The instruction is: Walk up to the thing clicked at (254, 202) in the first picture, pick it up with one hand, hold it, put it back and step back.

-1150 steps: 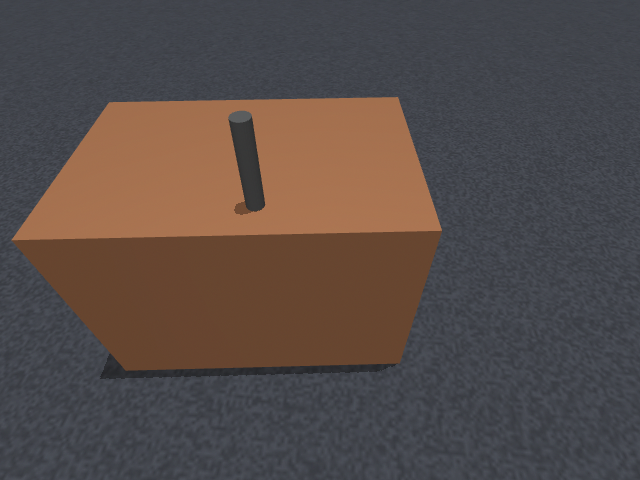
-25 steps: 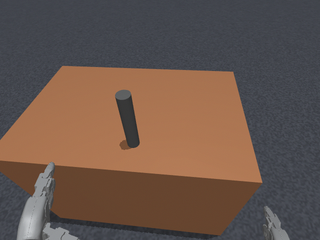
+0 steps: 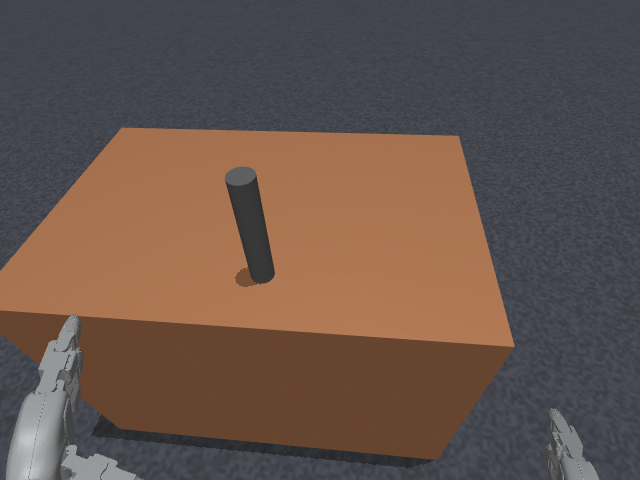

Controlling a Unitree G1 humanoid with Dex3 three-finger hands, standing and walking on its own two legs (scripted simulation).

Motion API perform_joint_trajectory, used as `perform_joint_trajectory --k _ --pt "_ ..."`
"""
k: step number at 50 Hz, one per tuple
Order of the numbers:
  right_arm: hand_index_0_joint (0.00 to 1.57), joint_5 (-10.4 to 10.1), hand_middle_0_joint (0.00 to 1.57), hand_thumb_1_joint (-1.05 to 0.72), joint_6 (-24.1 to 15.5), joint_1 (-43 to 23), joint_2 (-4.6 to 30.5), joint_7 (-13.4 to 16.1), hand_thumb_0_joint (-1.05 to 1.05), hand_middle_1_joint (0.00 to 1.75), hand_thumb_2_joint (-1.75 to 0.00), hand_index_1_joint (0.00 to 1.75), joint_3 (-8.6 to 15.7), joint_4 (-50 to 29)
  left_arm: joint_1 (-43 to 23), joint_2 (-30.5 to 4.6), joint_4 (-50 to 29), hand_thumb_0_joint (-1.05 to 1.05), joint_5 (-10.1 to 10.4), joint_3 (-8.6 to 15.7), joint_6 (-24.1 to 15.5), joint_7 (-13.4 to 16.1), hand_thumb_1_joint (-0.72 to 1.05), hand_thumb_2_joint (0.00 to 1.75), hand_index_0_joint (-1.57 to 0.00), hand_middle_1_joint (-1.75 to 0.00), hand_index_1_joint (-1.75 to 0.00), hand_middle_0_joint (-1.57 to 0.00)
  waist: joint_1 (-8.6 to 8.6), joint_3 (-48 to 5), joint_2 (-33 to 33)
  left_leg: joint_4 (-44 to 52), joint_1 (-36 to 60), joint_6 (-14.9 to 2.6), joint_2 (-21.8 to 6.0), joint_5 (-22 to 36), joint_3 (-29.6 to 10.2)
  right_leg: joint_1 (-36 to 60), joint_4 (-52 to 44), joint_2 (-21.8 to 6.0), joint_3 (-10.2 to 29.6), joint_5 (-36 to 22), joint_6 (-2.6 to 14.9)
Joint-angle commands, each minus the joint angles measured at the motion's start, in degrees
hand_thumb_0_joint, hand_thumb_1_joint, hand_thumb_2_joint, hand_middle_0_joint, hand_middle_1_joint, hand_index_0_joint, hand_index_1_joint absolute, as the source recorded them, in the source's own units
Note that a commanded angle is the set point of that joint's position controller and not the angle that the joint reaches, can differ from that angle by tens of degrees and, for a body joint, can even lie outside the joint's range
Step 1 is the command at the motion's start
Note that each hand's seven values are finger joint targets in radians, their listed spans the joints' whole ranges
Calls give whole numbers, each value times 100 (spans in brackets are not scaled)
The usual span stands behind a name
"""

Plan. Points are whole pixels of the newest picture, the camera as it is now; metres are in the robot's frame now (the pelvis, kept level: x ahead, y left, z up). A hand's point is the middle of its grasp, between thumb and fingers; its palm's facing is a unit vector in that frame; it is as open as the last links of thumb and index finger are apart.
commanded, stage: home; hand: left
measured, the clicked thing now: (253, 231) +0.50 +0.15 +0.03
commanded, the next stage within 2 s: none
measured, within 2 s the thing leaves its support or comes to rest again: neither
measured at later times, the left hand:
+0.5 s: hand (198, 465) +0.18 +0.18 -0.07, palm faces +0.09 -0.98 -0.19, open 17.6 cm
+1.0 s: hand (198, 447) +0.20 +0.19 -0.07, palm faces +0.10 -0.97 -0.21, open 17.7 cm
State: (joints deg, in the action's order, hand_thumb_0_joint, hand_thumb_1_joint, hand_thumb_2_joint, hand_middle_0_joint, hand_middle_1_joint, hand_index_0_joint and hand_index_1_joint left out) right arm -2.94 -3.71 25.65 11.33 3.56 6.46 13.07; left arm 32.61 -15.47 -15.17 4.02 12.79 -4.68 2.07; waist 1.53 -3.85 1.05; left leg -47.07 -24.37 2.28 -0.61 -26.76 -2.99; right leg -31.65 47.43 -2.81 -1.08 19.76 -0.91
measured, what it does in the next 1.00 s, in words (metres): stands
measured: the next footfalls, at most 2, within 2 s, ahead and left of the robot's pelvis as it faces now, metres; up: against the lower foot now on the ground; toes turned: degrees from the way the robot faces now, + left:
none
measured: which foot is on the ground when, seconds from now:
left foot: down 0.00-1.00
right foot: down 0.00-1.00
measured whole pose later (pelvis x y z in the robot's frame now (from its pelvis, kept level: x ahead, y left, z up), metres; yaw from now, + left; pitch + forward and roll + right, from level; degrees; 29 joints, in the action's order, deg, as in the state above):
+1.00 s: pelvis +0.02 +0.01 -0.01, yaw -1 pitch +9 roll +0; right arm -2.1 1.5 24.6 10.7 4.4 -0.3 8.0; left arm 24.2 -11.2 6.1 1.9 0.1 3.5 4.5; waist 0.4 -5.8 -0.5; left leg -52.3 -30.5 1.6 -0.7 -30.5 -2.4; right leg -37.7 51.5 -2.7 -0.4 22.5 -1.7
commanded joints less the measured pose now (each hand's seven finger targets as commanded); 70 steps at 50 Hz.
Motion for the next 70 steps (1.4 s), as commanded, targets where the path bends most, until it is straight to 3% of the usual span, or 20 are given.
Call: perform_joint_trajectory --k 1,4,7,12,14,19,21,22,27,29,32,41,43,45,52,55,60,65,69,70 --pt "12 20 12 33 -433 -413 591 60 0 17 -22 17 256 -1130 -170 -762 -1307 0 -14 346 -521 67 -56 5 -5 -5 -5 -5 19 -134 -197 890 -729 -336 261 256 526 824 -1001 45 -226 102 -20" --pt "13 29 13 9 -449 -376 270 18 0 18 -46 18 -158 -1041 89 -541 -896 0 -53 142 -530 68 -58 4 -5 -5 -5 -5 88 -62 -186 889 -813 -308 232 420 470 830 -887 64 -283 -70 -9" --pt "14 54 14 -15 -411 -499 65 10 0 19 -53 19 -422 -806 68 -339 -446 0 -108 -185 -536 34 -60 3 -4 -5 -5 -4 93 -73 -114 791 -888 -276 238 649 457 719 -772 62 -269 -239 22" --pt "16 117 16 -46 -388 -419 693 68 0 23 -64 23 83 -879 -214 -178 475 0 -190 -555 -373 0 -58 4 -5 -5 -5 -5 -220 -213 -317 686 -858 -271 212 703 426 476 -658 107 -272 -369 27" --pt "17 126 17 -56 -365 -288 808 89 0 24 -71 24 140 -947 -423 -171 717 0 -231 -646 -303 16 -60 3 -4 -5 -5 -4 -284 -394 -372 655 -742 -235 178 900 361 452 -528 125 -304 -504 39" --pt "19 119 19 -76 -283 -314 522 107 0 28 -82 28 -294 -1173 -1095 -236 900 0 -283 -854 -110 128 -61 2 -4 -4 -4 -4 -192 -851 66 519 -707 -140 153 1363 368 553 -309 96 -246 -826 107" --pt "20 132 20 -86 -234 -276 399 119 0 29 -88 29 -439 -1081 -1190 -233 1065 0 -280 -914 -28 168 -60 3 -4 -5 -5 -4 -132 -755 185 486 -812 -131 160 1367 389 560 -308 79 -228 -827 112" --pt "20 134 20 -87 -221 -384 346 122 0 30 -89 30 -526 -1200 -1180 -252 1118 0 -284 -907 14 188 -58 4 -5 -5 -5 -5 -82 -838 168 465 -831 -146 174 1321 411 631 -319 68 -210 -825 105" --pt "20 159 20 -89 -94 -356 457 158 0 30 -90 30 -386 -1283 -849 -231 1196 0 -251 -866 177 267 -58 4 -5 -5 -5 -5 -1 -945 247 470 -876 -134 162 1325 436 758 -305 101 -218 -847 127" --pt "20 148 20 -89 -33 -435 505 157 0 30 -90 30 -332 -1331 -763 -182 1275 0 -239 -939 247 280 -61 2 -4 -4 -4 -4 -25 -675 96 492 -983 -157 160 1171 439 658 -372 119 -228 -707 114" --pt "20 138 20 -90 43 -388 519 139 0 30 -90 30 -316 -1321 -761 -41 1347 0 -235 -1065 331 275 -61 2 -4 -4 -4 -4 -63 -660 -25 473 -947 -128 118 1486 419 605 -286 155 -261 -941 133" --pt "20 109 20 -90 180 -243 508 118 0 30 -90 30 -342 -1535 -963 -99 1198 0 -239 -1039 410 247 -61 1 -4 -4 -4 -4 -126 -805 -165 370 -887 -143 126 1558 443 633 -249 131 -228 -1029 112" --pt "20 120 20 -90 184 -53 543 131 0 30 -90 30 -316 -1457 -1043 -155 1080 0 -249 -992 445 258 -61 2 -4 -4 -4 -4 -166 -908 27 358 -786 -96 95 1865 426 602 -128 142 -237 -1262 141" --pt "20 117 20 -90 200 -191 524 123 0 30 -90 30 -356 -1516 -1023 -132 1049 0 -239 -1002 463 257 -61 2 -4 -4 -4 -4 -89 -836 54 374 -866 -93 103 1722 410 581 -155 131 -246 -1105 145" --pt "20 115 20 -90 200 -262 602 150 0 30 -90 30 -273 -1721 -937 -135 1021 0 -228 -958 561 260 -61 2 -4 -4 -4 -4 -150 -813 -197 317 -950 -160 140 1452 452 579 -234 102 -213 -988 100" --pt "20 116 20 -90 217 -226 507 152 0 30 -90 30 -377 -1590 -882 -152 1003 0 -231 -951 575 274 -61 2 -4 -4 -4 -4 -90 -736 -62 336 -989 -164 148 1321 458 530 -235 107 -212 -867 103" --pt "20 131 20 -90 228 -190 514 163 0 30 -90 30 -378 -1661 -795 -138 984 0 -235 -988 603 273 -61 2 -4 -4 -4 -4 -106 -786 -88 267 -993 -159 144 1467 468 532 -186 109 -219 -1016 99" --pt "20 139 20 -90 212 -122 529 207 0 30 -90 30 -330 -1715 -925 -148 878 0 -243 -971 626 280 -60 3 -4 -5 -5 -4 -195 -881 -125 231 -1039 -203 162 1159 484 480 -231 93 -169 -804 81" --pt "20 132 20 -90 210 -181 514 223 0 30 -90 30 -370 -1720 -830 -164 859 0 -230 -967 650 303 -59 3 -4 -5 -5 -4 -123 -749 -83 263 -1106 -211 172 1038 492 435 -272 98 -178 -694 75" --pt "20 132 20 -90 197 -176 554 232 0 30 -90 30 -327 -1721 -915 -132 832 0 -228 -998 656 295 -60 3 -4 -5 -5 -4 -198 -698 -146 271 -1106 -225 164 900 487 360 -293 109 -179 -573 69"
